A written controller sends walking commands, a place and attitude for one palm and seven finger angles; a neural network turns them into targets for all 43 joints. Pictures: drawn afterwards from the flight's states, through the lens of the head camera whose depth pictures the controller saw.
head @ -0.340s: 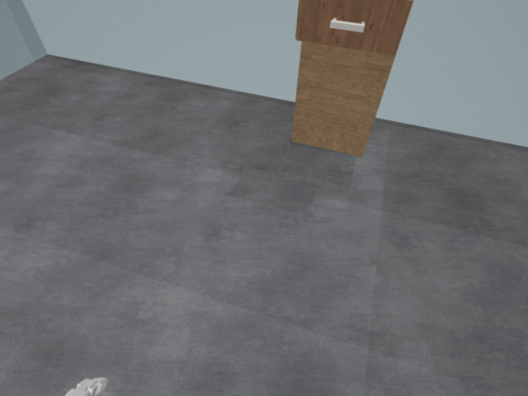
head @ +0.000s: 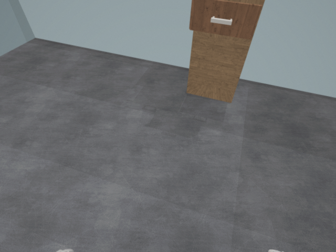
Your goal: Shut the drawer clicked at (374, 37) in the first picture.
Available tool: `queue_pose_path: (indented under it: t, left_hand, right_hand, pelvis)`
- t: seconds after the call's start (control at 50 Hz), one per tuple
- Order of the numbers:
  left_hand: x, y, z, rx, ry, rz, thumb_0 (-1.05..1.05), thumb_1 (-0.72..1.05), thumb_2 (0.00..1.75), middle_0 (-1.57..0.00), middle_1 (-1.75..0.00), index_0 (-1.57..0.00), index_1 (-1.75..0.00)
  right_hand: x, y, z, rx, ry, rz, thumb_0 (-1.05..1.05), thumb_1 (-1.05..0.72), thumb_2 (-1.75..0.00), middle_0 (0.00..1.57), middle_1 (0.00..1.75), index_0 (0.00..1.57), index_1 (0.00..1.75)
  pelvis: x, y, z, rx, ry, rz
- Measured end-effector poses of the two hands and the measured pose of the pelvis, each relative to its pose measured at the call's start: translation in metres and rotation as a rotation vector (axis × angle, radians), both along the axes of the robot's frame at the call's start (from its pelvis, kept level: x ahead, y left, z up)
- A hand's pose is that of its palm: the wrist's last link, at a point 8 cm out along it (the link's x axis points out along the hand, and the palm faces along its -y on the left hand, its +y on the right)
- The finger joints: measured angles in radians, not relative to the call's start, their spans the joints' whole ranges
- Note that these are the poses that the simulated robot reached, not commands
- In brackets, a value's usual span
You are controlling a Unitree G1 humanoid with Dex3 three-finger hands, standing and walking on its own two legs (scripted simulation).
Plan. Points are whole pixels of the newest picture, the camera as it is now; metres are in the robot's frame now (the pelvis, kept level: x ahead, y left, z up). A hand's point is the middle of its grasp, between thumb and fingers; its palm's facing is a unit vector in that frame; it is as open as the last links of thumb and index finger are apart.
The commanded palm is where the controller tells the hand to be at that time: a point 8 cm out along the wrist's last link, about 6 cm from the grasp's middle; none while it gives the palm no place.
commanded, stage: stand and wait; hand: left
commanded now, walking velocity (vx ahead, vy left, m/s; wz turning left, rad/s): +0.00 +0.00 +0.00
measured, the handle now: (221, 20) +1.34 -0.24 +0.04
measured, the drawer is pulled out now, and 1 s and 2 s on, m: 0.27 0.27 0.27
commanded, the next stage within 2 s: look at it before walking up in 0.54 s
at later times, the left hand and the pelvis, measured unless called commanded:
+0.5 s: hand out of the picture +0.06 +0.24 -0.15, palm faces -0.03 -0.94 -0.34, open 7.3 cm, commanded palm none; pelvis -0.02 -0.01 +0.00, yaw +0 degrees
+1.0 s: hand out of the picture +0.07 +0.24 -0.15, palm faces -0.04 -0.94 -0.33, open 7.3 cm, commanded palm none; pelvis -0.01 -0.01 +0.01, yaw +0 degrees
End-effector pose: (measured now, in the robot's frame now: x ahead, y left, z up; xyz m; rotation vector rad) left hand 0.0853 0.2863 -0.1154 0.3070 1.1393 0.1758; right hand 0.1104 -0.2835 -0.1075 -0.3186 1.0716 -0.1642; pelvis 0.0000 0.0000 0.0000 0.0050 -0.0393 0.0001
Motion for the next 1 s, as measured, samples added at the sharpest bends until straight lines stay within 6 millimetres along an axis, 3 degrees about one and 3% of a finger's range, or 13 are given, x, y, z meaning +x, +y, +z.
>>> queue_pose_path:
  t: [0.22, 0.4, 0.66, 1.0]
  left_hand:
    - [-0.032, 0.0, -0.002, 0.011, 0.08, 0.02, 0.0, 0.9, 0.9, -0.21, -0.3, -0.21, -0.3]
    - [-0.037, -0.003, -0.001, 0.014, 0.088, 0.017, 0.0, 0.91, 0.9, -0.21, -0.3, -0.21, -0.3]
    - [-0.026, -0.007, -0.001, 0.007, 0.064, 0.001, 0.0, 0.91, 0.9, -0.21, -0.3, -0.21, -0.3]
    - [-0.019, -0.005, -0.001, 0.007, 0.066, 0.004, 0.0, 0.91, 0.9, -0.21, -0.3, -0.21, -0.3]
  right_hand:
    - [-0.044, -0.017, -0.007, -0.013, 0.114, -0.04, 0.01, -0.91, -0.9, 0.2, 0.3, 0.2, 0.3]
    - [-0.063, -0.021, -0.01, -0.009, 0.151, -0.059, 0.01, -0.91, -0.9, 0.2, 0.3, 0.2, 0.3]
    - [-0.062, -0.02, -0.009, -0.002, 0.143, -0.062, 0.01, -0.91, -0.9, 0.2, 0.3, 0.2, 0.3]
    - [-0.046, -0.019, -0.005, -0.009, 0.124, -0.057, 0.01, -0.91, -0.9, 0.2, 0.3, 0.2, 0.3]
  pelvis:
    - [-0.01, -0.007, 0.002, -0.002, -0.002, 0.002]
    - [-0.014, -0.01, 0.003, -0.002, -0.003, -0.001]
    - [-0.015, -0.011, 0.004, -0.002, 0.004, -0.005]
    - [-0.007, -0.01, 0.005, -0.002, 0.004, -0.007]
